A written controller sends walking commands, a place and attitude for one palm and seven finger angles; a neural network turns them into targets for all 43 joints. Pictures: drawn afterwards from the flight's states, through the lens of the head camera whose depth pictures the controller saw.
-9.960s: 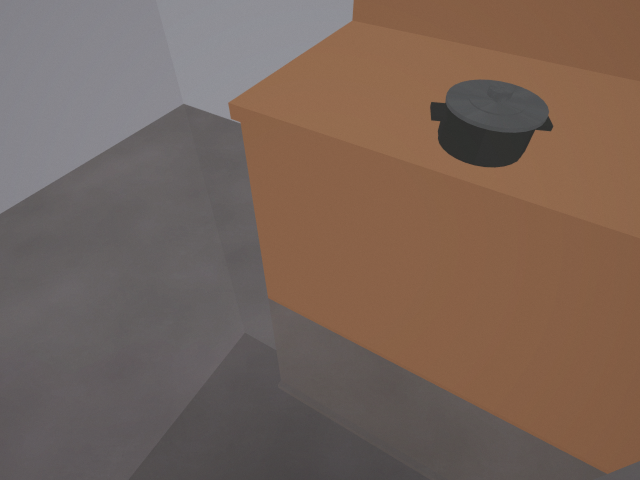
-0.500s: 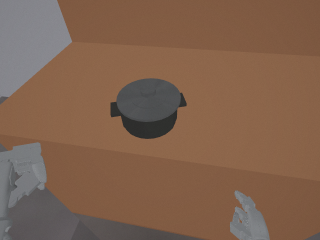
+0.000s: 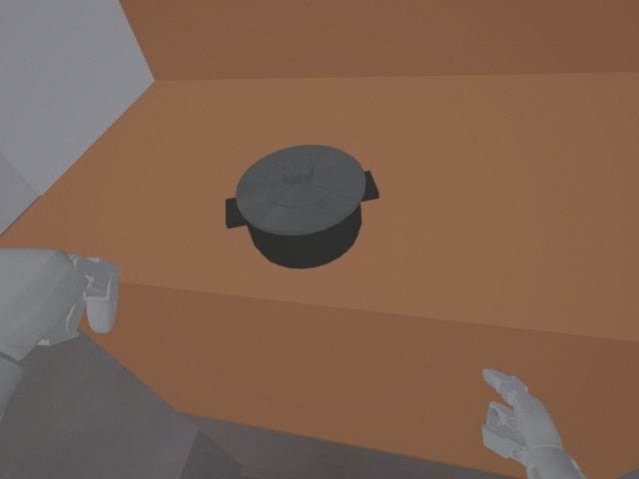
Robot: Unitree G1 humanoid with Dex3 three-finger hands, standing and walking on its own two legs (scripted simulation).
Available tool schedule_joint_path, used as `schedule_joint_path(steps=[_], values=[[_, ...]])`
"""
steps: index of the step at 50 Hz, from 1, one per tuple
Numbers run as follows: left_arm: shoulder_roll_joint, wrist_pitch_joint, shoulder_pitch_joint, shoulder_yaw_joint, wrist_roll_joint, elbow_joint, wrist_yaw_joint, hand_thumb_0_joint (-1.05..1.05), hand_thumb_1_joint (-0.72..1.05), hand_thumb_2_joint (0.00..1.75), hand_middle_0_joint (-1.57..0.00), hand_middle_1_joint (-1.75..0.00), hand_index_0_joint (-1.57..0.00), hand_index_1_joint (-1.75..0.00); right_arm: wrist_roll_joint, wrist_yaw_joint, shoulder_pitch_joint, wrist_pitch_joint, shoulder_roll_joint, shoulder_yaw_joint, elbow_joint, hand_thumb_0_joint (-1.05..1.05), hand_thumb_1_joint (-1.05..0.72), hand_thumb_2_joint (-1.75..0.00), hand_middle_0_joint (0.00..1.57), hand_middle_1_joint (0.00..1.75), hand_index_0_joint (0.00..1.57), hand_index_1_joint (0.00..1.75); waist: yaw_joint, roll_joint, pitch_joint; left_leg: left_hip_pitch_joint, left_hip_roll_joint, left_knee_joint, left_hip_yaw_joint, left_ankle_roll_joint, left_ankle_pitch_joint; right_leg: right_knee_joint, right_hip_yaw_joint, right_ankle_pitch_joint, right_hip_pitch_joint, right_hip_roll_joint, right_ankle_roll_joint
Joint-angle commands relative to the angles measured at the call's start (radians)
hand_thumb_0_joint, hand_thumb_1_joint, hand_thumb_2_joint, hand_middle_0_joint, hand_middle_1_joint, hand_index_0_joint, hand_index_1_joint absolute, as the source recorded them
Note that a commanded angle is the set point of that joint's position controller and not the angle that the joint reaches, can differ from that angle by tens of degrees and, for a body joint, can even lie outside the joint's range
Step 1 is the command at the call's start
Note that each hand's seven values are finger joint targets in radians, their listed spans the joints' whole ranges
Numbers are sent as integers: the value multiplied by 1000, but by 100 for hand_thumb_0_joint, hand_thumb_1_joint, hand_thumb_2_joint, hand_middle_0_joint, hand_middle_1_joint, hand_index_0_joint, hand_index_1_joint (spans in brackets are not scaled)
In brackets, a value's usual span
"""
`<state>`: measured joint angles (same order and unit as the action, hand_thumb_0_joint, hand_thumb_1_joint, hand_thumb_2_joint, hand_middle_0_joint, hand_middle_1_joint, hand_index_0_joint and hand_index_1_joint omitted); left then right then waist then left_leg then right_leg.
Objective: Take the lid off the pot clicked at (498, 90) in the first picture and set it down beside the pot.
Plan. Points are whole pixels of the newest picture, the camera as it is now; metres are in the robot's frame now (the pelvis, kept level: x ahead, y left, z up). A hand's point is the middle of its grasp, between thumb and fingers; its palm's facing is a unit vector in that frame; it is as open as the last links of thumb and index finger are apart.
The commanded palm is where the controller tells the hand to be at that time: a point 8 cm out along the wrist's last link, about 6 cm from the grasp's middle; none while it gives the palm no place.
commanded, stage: reach forward and open the fingers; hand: left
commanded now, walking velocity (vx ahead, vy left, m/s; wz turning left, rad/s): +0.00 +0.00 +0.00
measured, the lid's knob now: (297, 171) +0.46 +0.09 +0.16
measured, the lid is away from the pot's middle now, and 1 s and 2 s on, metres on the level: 0.00 0.00 0.00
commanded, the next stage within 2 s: move the open hand above the knob in 0.78 s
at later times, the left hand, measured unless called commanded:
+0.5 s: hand (80, 278) +0.24 +0.25 +0.20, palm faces -0.10 +0.06 -0.99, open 8.0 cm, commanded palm +0.21 +0.25 +0.27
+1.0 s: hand (106, 225) +0.29 +0.24 +0.23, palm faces -0.08 +0.06 -0.99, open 10.0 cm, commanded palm +0.25 +0.23 +0.29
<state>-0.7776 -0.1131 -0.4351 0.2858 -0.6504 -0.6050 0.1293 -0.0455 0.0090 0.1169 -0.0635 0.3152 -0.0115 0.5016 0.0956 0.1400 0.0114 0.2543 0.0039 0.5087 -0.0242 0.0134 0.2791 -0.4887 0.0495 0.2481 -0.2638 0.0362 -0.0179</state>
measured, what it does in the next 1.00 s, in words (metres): stands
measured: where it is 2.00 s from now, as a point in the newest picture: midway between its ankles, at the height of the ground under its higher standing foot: outside the picture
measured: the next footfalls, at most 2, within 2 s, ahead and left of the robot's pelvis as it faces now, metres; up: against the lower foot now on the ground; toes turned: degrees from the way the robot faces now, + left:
none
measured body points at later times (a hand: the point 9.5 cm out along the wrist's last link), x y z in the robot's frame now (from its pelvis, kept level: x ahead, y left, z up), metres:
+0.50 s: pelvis -0.03 +0.00 +0.00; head -0.02 -0.05 +0.45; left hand +0.24 +0.25 +0.26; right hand +0.19 -0.21 -0.09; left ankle -0.01 +0.11 -0.74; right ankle +0.00 -0.13 -0.74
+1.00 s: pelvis -0.04 +0.00 +0.00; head -0.02 -0.06 +0.45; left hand +0.29 +0.24 +0.28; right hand +0.18 -0.22 -0.10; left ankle -0.01 +0.11 -0.74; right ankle +0.00 -0.13 -0.74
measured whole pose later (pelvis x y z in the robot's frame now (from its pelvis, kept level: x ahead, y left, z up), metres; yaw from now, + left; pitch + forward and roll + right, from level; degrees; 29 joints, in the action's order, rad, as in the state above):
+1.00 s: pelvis -0.04 +0.00 +0.00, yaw +1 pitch +0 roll +1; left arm -0.77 -0.10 0.35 0.05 -0.72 -0.13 0.51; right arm -0.07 -0.01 0.13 -0.03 0.31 -0.03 0.54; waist 0.06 0.13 -0.02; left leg 0.25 -0.02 0.45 -0.02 0.02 0.20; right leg -0.47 0.05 0.19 -0.28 0.06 -0.02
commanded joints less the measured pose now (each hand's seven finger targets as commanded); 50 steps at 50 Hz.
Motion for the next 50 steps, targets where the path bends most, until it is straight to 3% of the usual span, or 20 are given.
schedule_joint_path(steps=[1,7,8,12,13,14,16,17,18,22,24,25,33,36,38,40,43,46,47,50], values=[[-222,29,211,137,8,-72,86,0,37,126,-117,-90,-117,-90,-9,-21,-135,74,80,36,-151,0,-90,-90,20,30,20,30,-9,-96,174,-65,-4,-82,31,16,-316,79,19,-238,93,-9,-4],[-315,43,385,167,9,31,199,0,15,138,-109,-68,-109,-68,-13,-32,-141,99,88,30,-148,0,-90,-90,20,30,20,30,-12,-103,188,-108,-25,-79,42,26,-340,88,13,-258,111,-25,-1],[-312,56,471,140,10,43,226,0,12,140,-108,-65,-108,-65,-8,-35,-137,96,84,26,-141,0,-90,-90,20,30,20,30,-13,-78,216,-91,-33,-97,33,26,-320,96,21,-238,123,-13,-4],[-302,64,465,138,26,68,266,0,-1,149,-103,-51,-103,-51,-14,-27,-143,111,88,31,-155,0,-90,-90,20,30,20,30,-11,-99,207,-124,-34,-85,37,28,-313,90,17,-232,109,-30,0],[-287,76,559,96,26,66,285,0,-4,151,-102,-47,-102,-47,-8,-29,-146,103,81,23,-148,0,-90,-90,20,30,20,30,-16,-81,226,-102,-43,-110,27,29,-280,106,24,-194,117,-18,-5],[-290,76,574,102,29,118,288,0,-7,153,-100,-44,-100,-44,-11,-33,-134,105,82,27,-141,0,-90,-90,20,30,20,30,-19,-123,176,-87,-34,-116,28,26,-242,111,29,-157,96,-21,-10],[-313,78,649,100,16,157,292,0,-13,157,-98,-36,-98,-36,-11,-38,-136,105,89,26,-134,0,-90,-90,20,30,20,30,-17,-104,145,-72,-32,-132,28,26,-181,124,27,-86,71,-21,-7],[-344,76,637,136,8,152,284,0,-16,159,-96,-33,-96,-33,-15,-34,-142,112,93,26,-148,0,-90,-90,20,30,20,30,-16,-95,176,-104,-34,-106,36,27,-212,107,13,-121,83,-34,5],[-309,85,723,81,7,141,298,0,-19,160,-95,-29,-95,-29,-10,-33,-153,105,83,18,-144,0,-90,-90,20,30,20,30,-20,-57,213,-90,-42,-132,29,26,-193,115,20,-89,102,-21,2],[-326,75,719,99,-9,164,286,0,-31,164,-90,-15,-90,-15,-16,-27,-149,118,88,26,-153,0,-90,-90,20,30,20,30,-11,-61,217,-117,-37,-114,38,25,-203,92,12,-100,92,-35,15],[-302,72,810,54,-12,167,296,0,-37,166,-87,-8,-87,-8,-14,-25,-154,107,79,23,-148,0,-90,-90,20,30,20,30,-11,-54,201,-85,-33,-148,38,21,-153,102,20,-43,93,-22,9],[-293,62,823,39,-20,208,296,0,-37,165,-87,-8,-87,-8,-13,-28,-155,105,82,23,-141,0,-90,-90,20,30,20,30,-13,-60,170,-72,-31,-153,36,22,-132,104,21,-23,70,-24,10],[-308,40,929,27,-43,265,306,0,-36,163,-87,-8,-87,-8,-16,-20,-153,97,85,17,-141,0,-90,-90,20,30,20,30,-19,-64,223,-70,-34,-147,32,22,-125,93,12,-24,86,-26,20],[-284,34,983,-7,-44,270,312,0,-36,162,-87,-8,-87,-8,-21,-25,-157,96,84,18,-144,0,-90,-90,20,30,20,30,-23,-74,188,-64,-33,-149,31,24,-112,95,17,-15,62,-24,15],[-299,31,1002,1,-49,301,319,0,-36,162,-87,-8,-87,-8,-20,-22,-147,97,85,16,-142,0,-90,-90,20,30,20,30,-26,-70,225,-71,-39,-143,29,24,-125,91,13,-28,79,-26,19],[-275,29,1039,-28,-50,305,322,0,-36,162,-87,-8,-87,-8,-25,-27,-149,94,85,18,-142,0,-90,-90,20,30,20,30,-31,-89,186,-61,-34,-149,32,25,-96,95,18,-5,56,-25,15],[-317,29,1092,-7,-64,292,329,0,-36,162,-87,-8,-87,-8,-20,-25,-146,97,85,14,-144,0,-90,-90,20,30,20,30,-27,-55,270,-87,-43,-137,31,28,-152,83,9,-53,96,-25,25],[-264,10,1097,-53,-76,376,334,0,-36,162,-87,-8,-87,-8,-24,-26,-137,91,86,16,-129,0,-90,-90,20,30,20,30,-35,-112,200,-68,-39,-137,28,28,-143,90,20,-55,64,-24,20],[-285,7,1065,-20,-78,399,329,0,-36,162,-87,-8,-87,-8,-32,-20,-132,98,99,20,-133,0,-90,-90,20,30,20,30,-41,-117,220,-96,-41,-103,30,30,-183,80,8,-104,63,-35,29],[-235,3,1121,-87,-75,322,348,0,-36,162,-87,-8,-87,-8,-26,-17,-158,88,80,17,-149,0,-90,-90,20,30,20,30,-33,-83,259,-93,-48,-121,19,32,-186,78,10,-112,93,-18,21]])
